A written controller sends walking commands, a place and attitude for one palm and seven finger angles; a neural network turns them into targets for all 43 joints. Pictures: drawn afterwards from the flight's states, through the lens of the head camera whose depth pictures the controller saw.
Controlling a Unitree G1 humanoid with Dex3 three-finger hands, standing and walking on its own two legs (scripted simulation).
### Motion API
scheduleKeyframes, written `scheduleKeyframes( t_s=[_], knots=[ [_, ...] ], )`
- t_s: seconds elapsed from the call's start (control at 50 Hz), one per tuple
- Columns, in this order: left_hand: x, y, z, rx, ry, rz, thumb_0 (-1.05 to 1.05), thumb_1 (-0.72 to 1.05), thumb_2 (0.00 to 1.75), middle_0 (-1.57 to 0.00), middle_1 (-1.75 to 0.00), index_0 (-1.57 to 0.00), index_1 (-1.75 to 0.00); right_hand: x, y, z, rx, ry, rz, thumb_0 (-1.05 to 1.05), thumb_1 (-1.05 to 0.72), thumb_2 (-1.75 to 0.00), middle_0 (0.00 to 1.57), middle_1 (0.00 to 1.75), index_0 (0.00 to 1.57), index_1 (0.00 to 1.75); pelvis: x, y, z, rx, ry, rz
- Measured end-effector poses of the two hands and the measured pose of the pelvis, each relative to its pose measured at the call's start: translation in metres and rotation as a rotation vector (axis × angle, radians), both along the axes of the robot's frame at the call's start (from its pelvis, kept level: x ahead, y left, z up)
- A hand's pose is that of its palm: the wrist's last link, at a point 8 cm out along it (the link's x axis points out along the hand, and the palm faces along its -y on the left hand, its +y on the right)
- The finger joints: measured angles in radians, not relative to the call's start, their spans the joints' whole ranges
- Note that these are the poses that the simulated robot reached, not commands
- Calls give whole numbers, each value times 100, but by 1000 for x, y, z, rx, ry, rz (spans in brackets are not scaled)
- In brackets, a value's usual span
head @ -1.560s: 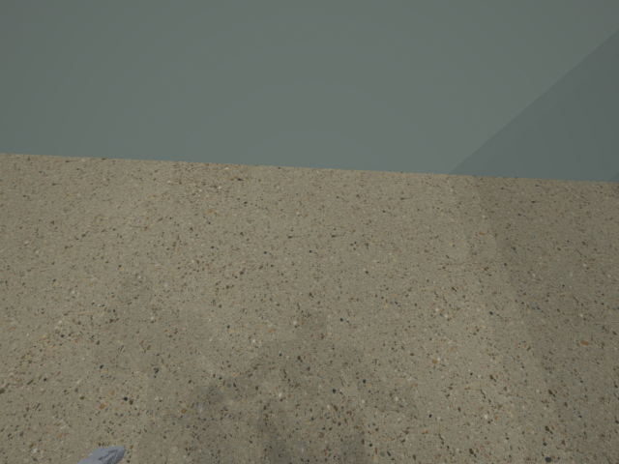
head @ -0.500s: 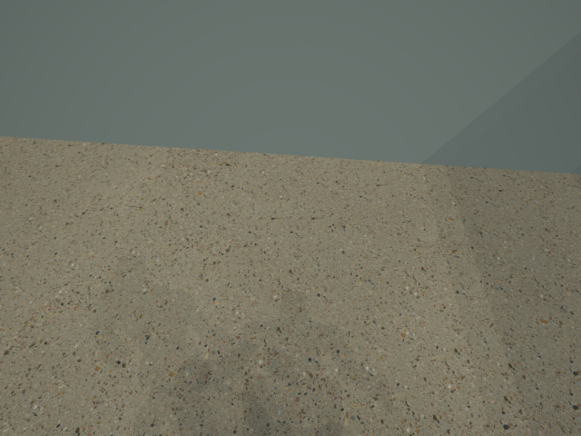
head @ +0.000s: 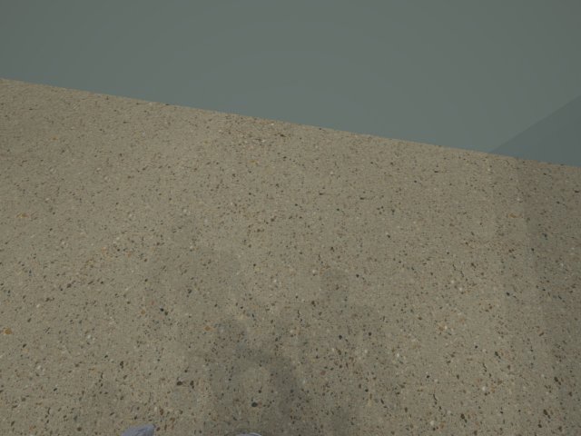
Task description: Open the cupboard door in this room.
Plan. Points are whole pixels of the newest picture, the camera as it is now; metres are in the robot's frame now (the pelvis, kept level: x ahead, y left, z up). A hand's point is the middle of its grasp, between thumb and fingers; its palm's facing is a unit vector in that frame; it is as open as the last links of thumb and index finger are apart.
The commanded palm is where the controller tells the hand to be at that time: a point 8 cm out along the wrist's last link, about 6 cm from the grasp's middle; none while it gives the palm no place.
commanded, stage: turn or walk to find it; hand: left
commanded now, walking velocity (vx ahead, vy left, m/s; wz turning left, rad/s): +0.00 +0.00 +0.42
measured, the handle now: out of the picture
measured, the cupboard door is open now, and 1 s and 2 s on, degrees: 0 0 0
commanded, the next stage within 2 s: none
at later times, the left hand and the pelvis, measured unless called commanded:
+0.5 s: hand out of the picture -0.08 +0.24 -0.18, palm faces +0.27 -0.93 -0.25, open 7.4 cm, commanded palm none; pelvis -0.04 +0.03 +0.00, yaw +14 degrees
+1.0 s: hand out of the picture -0.06 +0.19 -0.14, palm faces +0.45 -0.85 -0.28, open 7.4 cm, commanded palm none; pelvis -0.06 -0.02 +0.01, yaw +27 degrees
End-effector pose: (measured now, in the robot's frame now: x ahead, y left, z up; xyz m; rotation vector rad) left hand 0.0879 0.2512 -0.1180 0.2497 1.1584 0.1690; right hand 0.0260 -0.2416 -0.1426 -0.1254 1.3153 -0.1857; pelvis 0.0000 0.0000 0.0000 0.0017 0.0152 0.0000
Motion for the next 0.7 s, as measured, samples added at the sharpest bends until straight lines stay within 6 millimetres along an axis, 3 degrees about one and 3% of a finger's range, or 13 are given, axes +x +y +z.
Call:
scheduleKeyframes(
  t_s=[0.12,0.22,0.32,0.4,0.46,0.58,0.7],
  knots=[
    [-43,-7,9,18,9,72,0,91,90,-20,-30,-20,-30,13,-27,5,-20,-19,48,0,-91,-90,20,30,20,30,-10,-9,6,14,-34,67],
    [-76,-8,6,-1,36,134,0,91,90,-20,-30,-20,-30,29,-32,16,-47,-29,111,0,-91,-90,20,30,20,30,-14,-9,9,29,-38,129],
    [-115,1,-6,-34,78,210,0,91,90,-20,-30,-20,-30,56,-13,21,-70,-40,208,0,-91,-90,20,30,20,30,-21,2,6,24,-28,182],
    [-152,18,-27,-63,133,282,0,91,90,-20,-30,-20,-30,81,16,22,-89,-105,292,0,-91,-90,20,30,20,30,-29,19,-5,3,-20,226],
    [-174,29,-31,-64,189,319,0,91,90,-20,-30,-20,-30,90,38,28,-80,-150,329,0,-91,-90,20,30,20,30,-35,26,-4,8,-25,229],
    [-181,40,-18,-63,162,364,0,91,90,-20,-30,-20,-30,87,64,35,-48,-162,373,0,-91,-90,20,30,20,30,-42,30,8,-8,-27,274],
    [-164,36,-4,-37,73,383,0,91,90,-20,-30,-20,-30,73,63,24,-8,-127,387,0,-90,-90,21,30,20,30,-47,23,10,-1,-29,325]
  ],
)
